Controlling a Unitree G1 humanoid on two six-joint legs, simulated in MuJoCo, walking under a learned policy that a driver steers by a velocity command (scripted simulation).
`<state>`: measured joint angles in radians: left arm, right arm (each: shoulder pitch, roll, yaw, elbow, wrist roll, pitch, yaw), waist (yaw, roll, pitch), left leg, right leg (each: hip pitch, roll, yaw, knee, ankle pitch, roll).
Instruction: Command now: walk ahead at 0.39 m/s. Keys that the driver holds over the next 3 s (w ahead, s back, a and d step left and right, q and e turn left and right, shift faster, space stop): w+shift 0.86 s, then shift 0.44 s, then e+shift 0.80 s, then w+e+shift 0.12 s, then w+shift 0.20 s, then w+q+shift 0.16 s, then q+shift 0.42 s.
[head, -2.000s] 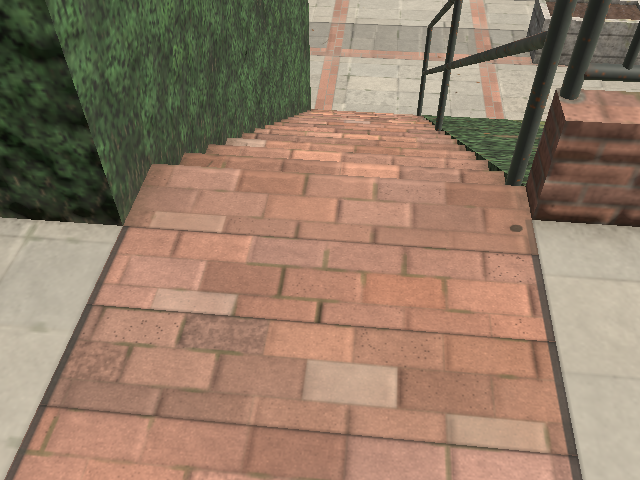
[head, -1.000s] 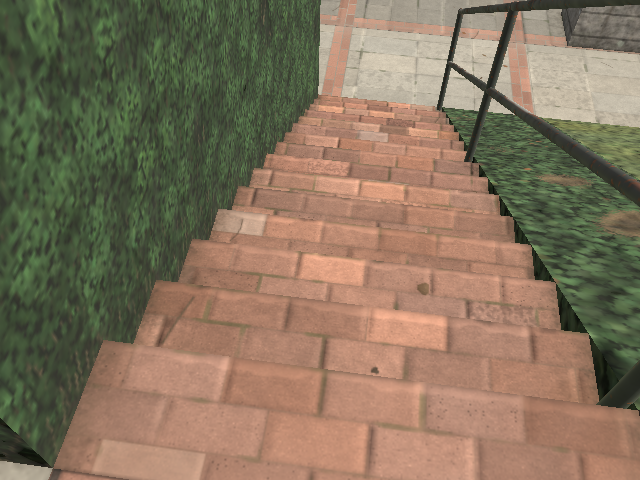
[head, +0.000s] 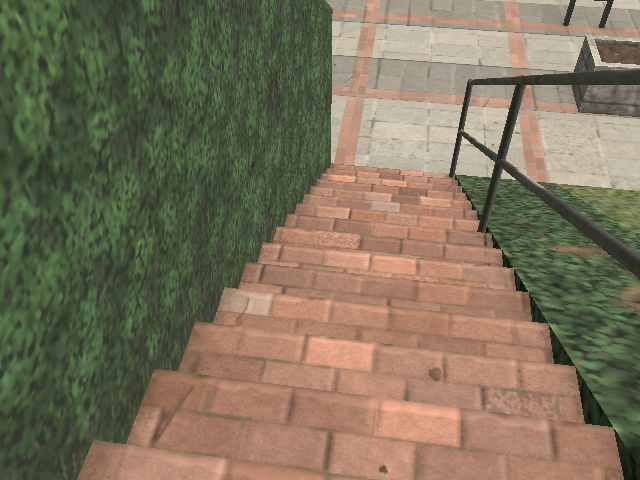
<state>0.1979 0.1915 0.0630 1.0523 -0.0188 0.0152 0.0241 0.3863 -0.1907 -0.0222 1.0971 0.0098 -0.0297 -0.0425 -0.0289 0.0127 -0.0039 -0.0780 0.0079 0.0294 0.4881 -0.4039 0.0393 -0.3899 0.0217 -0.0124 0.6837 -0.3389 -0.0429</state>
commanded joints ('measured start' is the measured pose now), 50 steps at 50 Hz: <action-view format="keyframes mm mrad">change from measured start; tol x64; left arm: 1 -211 98 19 -129 -12 -69 -23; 50 301 149 -6 -147 -30 -98 40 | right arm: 1 41 -189 -49 -51 -6 -44 -7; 50 23 -278 -75 -142 13 -88 99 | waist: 1 -22 106 246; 50 25 -125 -147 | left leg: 1 41 402 -481 -396 -277 214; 10 -134 258 -126 -297 86 144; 16 -889 34 -191 1011 47 95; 35 -1157 165 -140 92 727 113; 43 -108 39 7 -48 775 48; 46 821 327 -235 426 1782 257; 50 186 500 -682 24 1053 441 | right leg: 1 -483 -110 56 263 -15 -12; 12 431 0 -135 -46 94 -50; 14 712 -378 745 -408 -517 -215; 28 105 -163 33 -595 223 -130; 40 421 -177 -3 -212 270 -63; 44 323 -106 -5 797 838 16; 46 -359 98 310 1473 -602 46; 50 -445 -31 186 1218 -397 146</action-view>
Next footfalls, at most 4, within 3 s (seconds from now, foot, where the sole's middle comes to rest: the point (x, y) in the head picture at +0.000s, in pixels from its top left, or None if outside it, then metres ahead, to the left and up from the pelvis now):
0.24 right None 0.21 -0.19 -0.77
0.90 left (307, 429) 0.75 0.05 -0.95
1.30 right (366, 371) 1.02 -0.13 -1.13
1.88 left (298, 358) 1.07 0.08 -1.13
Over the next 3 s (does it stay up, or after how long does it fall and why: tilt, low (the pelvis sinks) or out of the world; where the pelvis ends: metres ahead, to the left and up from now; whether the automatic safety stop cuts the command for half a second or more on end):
stays up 1.15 -0.25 -0.55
